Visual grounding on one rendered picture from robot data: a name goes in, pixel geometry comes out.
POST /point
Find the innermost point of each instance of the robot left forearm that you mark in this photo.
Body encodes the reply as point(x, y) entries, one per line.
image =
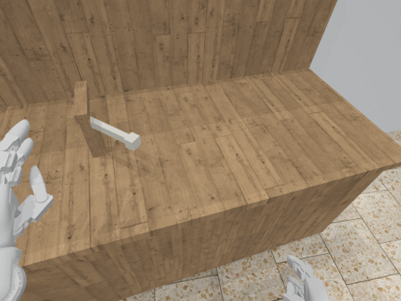
point(12, 276)

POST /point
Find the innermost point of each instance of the counter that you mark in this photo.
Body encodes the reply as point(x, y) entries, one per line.
point(243, 147)

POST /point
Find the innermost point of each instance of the robot left hand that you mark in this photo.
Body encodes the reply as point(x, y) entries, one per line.
point(14, 150)

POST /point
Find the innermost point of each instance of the robot right hand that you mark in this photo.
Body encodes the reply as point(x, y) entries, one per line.
point(312, 289)

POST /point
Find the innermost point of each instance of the tap lever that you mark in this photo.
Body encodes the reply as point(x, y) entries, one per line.
point(132, 140)

